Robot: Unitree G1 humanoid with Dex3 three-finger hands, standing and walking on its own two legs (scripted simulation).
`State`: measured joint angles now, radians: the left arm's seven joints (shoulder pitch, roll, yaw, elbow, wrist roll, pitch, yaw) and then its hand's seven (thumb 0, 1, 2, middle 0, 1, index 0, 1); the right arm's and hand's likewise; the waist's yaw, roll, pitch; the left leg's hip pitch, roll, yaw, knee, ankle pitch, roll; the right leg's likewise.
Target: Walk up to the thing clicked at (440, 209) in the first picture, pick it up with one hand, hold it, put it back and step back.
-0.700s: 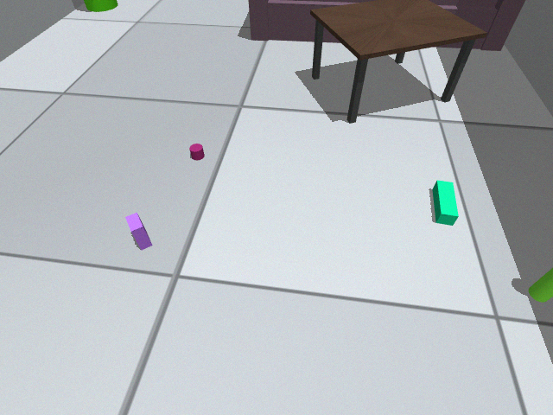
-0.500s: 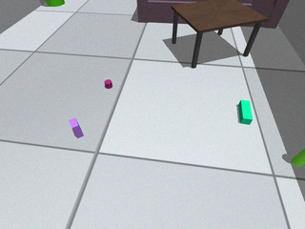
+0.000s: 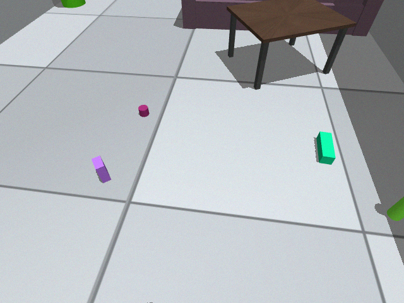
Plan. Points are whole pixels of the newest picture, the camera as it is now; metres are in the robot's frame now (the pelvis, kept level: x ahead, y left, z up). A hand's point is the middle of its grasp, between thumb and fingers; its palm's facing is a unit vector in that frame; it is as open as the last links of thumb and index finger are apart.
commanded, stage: stand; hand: left
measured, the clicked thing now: (325, 147) +1.12 -0.78 -0.75
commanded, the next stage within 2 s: walk up in 0.42 s
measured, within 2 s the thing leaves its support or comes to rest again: neither
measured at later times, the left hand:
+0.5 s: hand out of the picture +0.07 +0.25 -0.16, palm faces -0.08 -0.94 -0.32, open 7.4 cm
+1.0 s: hand (146, 232) +0.31 +0.16 -0.14, palm faces -0.42 -0.82 -0.38, open 7.4 cm
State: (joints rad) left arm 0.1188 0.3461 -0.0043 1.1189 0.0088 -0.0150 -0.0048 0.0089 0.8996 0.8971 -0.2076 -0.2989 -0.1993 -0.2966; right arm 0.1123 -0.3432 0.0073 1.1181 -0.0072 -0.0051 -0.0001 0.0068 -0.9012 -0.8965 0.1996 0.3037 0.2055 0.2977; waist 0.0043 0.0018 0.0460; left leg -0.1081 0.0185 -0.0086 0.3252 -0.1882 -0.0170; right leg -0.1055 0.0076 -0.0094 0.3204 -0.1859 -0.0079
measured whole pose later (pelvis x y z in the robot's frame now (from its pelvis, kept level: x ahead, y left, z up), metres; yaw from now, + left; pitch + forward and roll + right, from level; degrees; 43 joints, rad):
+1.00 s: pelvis +0.15 -0.06 -0.01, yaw -32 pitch -3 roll -1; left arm 0.35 0.35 0.08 0.89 0.00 -0.03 -0.06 0.01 0.89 0.90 -0.21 -0.30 -0.20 -0.30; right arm 0.15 -0.44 -0.06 0.81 -0.04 -0.01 0.12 0.01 -0.90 -0.90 0.20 0.30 0.20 0.30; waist 0.05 0.09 0.06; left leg -0.52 0.07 -0.03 0.86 -0.32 -0.03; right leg -0.18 0.03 0.16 0.46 -0.24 0.00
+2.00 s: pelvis +0.61 -0.18 -0.06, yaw -72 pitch +0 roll +0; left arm 0.41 0.46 0.06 0.85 0.02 -0.06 0.08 0.01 0.89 0.90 -0.22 -0.30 -0.21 -0.30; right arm 0.20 -0.48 -0.13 0.64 -0.07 0.02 0.10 0.01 -0.90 -0.90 0.20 0.30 0.20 0.30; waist -0.02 0.05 0.07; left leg -0.54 0.09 0.01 0.89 -0.35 -0.03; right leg -0.41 -0.08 0.20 0.97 -0.51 -0.01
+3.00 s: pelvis +0.95 -0.27 -0.04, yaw -97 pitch -1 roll -1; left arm 0.21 0.43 0.07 0.87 0.01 -0.01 0.01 0.01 0.90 0.90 -0.21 -0.30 -0.20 -0.30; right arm 0.35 -0.41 -0.04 0.85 -0.01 -0.04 -0.01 0.01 -0.90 -0.90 0.21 0.30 0.21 0.30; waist -0.03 -0.01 0.15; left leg -0.32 0.10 0.18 0.83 -0.48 0.02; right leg -0.55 0.04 0.03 1.07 -0.45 -0.05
